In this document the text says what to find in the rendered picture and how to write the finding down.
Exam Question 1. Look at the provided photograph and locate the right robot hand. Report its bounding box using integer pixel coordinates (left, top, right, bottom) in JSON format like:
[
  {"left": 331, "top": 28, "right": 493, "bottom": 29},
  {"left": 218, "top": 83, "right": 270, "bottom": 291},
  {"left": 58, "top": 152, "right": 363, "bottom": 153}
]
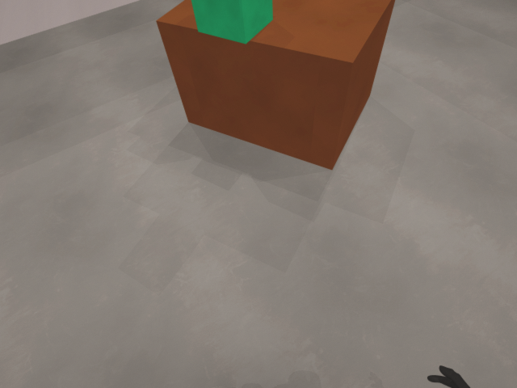
[{"left": 427, "top": 365, "right": 470, "bottom": 388}]

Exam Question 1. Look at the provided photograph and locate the pedestal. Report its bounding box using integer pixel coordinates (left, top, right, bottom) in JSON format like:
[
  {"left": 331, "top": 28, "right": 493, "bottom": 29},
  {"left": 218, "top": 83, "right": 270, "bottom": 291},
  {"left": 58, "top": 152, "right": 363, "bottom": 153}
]
[{"left": 156, "top": 0, "right": 395, "bottom": 170}]

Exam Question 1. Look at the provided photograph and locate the carton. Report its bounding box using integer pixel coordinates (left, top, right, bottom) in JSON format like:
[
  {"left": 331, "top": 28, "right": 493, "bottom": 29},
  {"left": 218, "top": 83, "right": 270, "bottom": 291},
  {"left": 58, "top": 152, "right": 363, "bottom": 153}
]
[{"left": 191, "top": 0, "right": 273, "bottom": 44}]

